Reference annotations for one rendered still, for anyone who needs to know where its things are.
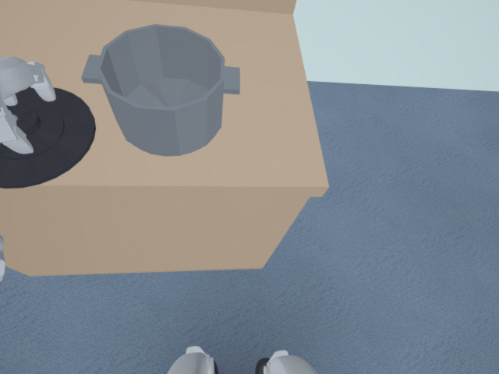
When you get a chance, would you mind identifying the table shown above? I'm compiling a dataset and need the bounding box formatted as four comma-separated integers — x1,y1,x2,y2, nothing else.
0,0,329,277

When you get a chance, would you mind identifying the lid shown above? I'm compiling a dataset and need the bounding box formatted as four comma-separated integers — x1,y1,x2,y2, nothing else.
0,87,96,189

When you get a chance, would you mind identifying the right robot shin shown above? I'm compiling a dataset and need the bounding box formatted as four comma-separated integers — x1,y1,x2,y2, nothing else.
268,350,288,362

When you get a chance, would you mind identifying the right robot thigh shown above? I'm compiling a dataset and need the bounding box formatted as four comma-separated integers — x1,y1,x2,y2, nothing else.
264,355,318,374

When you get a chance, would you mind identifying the pot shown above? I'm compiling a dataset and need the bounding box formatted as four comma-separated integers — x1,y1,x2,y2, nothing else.
81,24,240,157

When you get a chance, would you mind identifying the robot left hand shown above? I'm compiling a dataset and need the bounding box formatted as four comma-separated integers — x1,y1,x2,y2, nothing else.
0,56,56,154

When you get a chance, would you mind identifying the knob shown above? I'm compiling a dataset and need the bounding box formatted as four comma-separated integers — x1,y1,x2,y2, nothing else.
10,107,41,137

